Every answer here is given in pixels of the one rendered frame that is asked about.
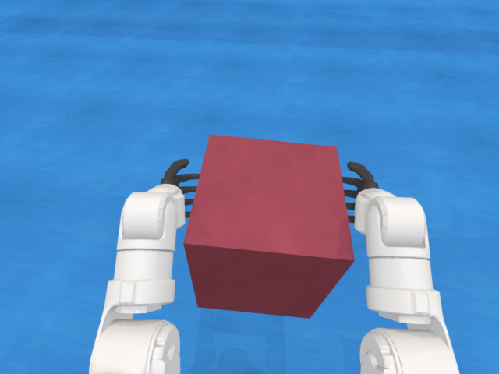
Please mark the left robot forearm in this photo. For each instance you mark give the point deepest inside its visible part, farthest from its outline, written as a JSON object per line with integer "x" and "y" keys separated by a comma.
{"x": 143, "y": 268}

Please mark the carton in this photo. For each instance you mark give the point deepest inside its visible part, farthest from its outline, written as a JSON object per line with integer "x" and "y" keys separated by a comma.
{"x": 269, "y": 230}

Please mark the right robot forearm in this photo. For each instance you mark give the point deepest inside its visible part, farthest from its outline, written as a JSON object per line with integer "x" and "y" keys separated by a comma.
{"x": 401, "y": 287}

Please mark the left robot upper arm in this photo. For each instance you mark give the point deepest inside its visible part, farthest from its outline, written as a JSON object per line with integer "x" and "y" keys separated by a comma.
{"x": 137, "y": 346}

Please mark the robot right hand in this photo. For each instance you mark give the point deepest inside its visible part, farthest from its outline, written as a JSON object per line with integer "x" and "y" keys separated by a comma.
{"x": 366, "y": 182}

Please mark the right robot upper arm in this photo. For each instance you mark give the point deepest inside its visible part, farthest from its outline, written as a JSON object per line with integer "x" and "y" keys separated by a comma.
{"x": 405, "y": 351}

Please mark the robot left hand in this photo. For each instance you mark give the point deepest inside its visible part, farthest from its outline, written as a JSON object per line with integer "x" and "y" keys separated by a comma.
{"x": 173, "y": 179}

